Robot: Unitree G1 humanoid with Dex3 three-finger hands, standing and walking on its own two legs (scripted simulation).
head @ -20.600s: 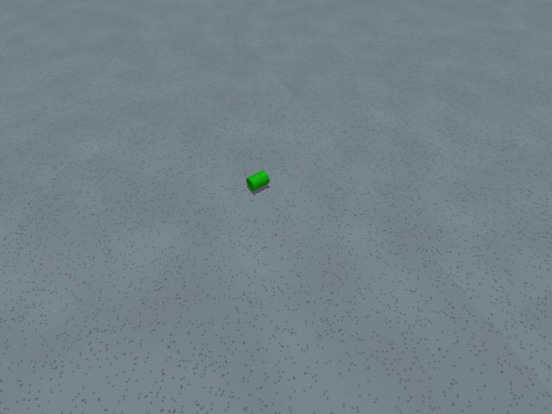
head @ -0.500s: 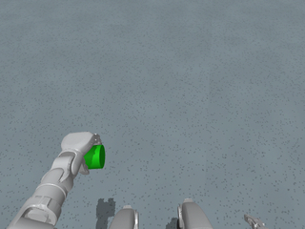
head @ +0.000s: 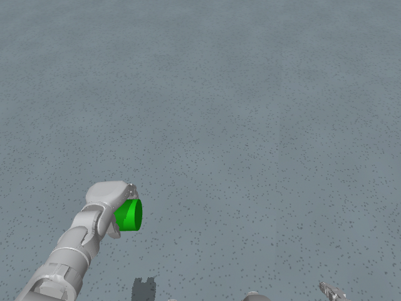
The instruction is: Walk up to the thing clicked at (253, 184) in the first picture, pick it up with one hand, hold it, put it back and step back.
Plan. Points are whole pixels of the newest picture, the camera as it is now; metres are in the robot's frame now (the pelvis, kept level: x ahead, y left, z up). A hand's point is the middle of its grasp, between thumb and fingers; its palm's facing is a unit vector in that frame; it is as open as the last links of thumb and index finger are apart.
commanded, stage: hold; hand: left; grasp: from above
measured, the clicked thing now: (119, 215) +0.32 +0.22 -0.09
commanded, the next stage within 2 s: crouch in 1.74 s
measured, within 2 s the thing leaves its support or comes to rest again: neither
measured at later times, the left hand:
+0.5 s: hand (111, 210) +0.31 +0.22 -0.03, palm faces -0.46 -0.03 -0.89, open 9.9 cm
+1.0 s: hand (111, 220) +0.28 +0.20 -0.01, palm faces -0.45 -0.04 -0.89, open 9.9 cm
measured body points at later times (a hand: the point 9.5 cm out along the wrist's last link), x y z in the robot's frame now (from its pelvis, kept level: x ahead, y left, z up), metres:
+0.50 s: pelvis +0.01 +0.00 +0.01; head +0.03 -0.02 +0.46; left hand +0.33 +0.22 +0.02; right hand +0.13 -0.27 -0.11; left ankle -0.01 +0.12 -0.71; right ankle +0.03 -0.15 -0.71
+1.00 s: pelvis -0.01 -0.01 +0.02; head +0.00 -0.04 +0.47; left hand +0.30 +0.20 +0.04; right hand +0.13 -0.27 -0.10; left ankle -0.01 +0.12 -0.71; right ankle +0.03 -0.15 -0.71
